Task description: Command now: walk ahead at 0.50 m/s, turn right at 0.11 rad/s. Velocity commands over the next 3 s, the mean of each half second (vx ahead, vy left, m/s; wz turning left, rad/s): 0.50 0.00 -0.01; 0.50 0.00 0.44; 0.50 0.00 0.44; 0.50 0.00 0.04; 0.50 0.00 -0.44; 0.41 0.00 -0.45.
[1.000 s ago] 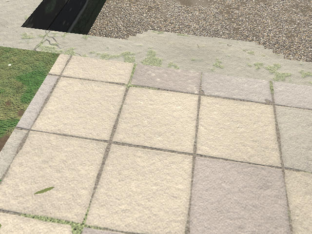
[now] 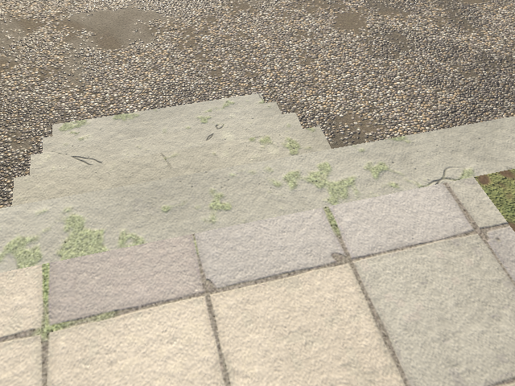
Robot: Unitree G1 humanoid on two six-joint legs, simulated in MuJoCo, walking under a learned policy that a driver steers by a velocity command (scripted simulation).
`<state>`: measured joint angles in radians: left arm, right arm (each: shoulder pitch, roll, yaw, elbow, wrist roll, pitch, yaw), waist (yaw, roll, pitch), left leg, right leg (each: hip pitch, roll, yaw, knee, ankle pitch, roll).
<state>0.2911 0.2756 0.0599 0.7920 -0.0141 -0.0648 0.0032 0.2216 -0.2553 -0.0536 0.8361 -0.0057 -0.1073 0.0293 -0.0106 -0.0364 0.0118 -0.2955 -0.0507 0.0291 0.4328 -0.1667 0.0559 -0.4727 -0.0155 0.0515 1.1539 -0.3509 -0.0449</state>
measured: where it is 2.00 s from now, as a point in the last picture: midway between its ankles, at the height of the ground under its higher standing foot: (195, 221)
